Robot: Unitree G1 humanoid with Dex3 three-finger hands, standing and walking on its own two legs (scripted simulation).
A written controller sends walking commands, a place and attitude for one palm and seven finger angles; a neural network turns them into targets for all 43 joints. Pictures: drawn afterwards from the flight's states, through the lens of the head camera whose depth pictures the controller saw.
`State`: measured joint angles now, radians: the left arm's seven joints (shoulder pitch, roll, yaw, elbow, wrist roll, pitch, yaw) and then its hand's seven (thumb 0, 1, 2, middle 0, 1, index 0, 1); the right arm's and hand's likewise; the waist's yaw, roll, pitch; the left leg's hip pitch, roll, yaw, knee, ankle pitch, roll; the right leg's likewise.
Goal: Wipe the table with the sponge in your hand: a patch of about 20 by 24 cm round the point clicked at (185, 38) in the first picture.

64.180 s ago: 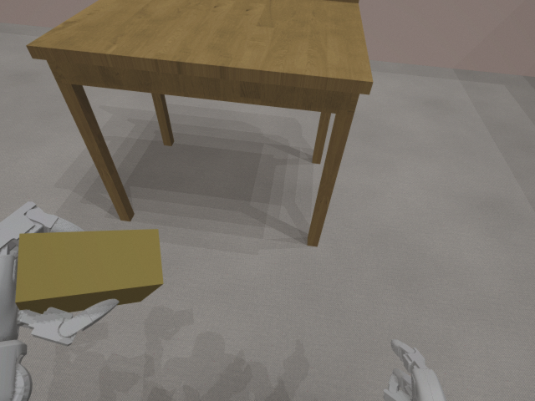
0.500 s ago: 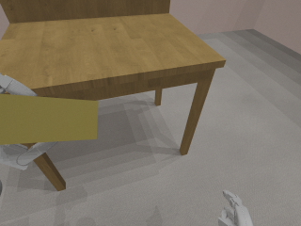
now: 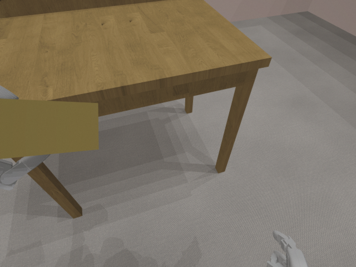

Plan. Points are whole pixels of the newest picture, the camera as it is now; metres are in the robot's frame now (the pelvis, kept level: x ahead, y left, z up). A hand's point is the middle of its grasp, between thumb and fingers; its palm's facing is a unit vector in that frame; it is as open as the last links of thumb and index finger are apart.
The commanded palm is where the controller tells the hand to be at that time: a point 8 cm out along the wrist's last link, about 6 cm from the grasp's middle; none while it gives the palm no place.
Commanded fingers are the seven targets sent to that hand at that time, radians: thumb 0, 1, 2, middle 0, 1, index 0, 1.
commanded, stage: stop stepping back and stand still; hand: left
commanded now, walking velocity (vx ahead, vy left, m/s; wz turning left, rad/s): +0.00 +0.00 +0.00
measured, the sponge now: (53, 124) +0.25 +0.20 +0.26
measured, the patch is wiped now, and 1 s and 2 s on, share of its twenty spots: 1.00 1.00 1.00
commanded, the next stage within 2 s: stand and wait in 0.12 s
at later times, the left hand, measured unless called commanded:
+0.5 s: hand out of the picture +0.20 +0.29 +0.28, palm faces +0.57 -0.76 -0.31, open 10.1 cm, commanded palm +0.14 +0.31 +0.28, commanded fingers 0.00 0.10 1.30 -1.20 -1.60 -1.20 -1.60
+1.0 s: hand out of the picture +0.20 +0.29 +0.26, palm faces +0.52 -0.79 -0.34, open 10.1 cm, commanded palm +0.13 +0.32 +0.28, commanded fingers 0.00 0.10 1.30 -1.20 -1.60 -1.20 -1.60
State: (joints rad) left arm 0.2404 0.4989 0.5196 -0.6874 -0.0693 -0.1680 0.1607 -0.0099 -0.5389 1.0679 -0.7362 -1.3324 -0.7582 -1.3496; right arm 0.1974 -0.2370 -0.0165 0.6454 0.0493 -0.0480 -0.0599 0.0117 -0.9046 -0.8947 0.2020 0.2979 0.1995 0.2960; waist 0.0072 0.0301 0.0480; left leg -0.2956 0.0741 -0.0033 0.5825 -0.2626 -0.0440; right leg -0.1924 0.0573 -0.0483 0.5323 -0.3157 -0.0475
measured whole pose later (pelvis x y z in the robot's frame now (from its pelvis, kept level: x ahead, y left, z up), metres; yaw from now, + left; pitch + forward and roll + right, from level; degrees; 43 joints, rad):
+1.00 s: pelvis -0.03 +0.04 +0.01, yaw +0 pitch -1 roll -2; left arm 0.27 0.40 0.48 -0.58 -0.06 -0.16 0.15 -0.01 -0.54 1.07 -0.73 -1.34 -0.75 -1.36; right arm 0.18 -0.21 0.01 0.63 0.03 -0.07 -0.04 0.01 -0.90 -0.89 0.20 0.30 0.20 0.30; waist 0.00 0.05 0.03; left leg -0.30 0.04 0.02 0.50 -0.18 0.01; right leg -0.18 0.02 -0.03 0.41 -0.21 0.01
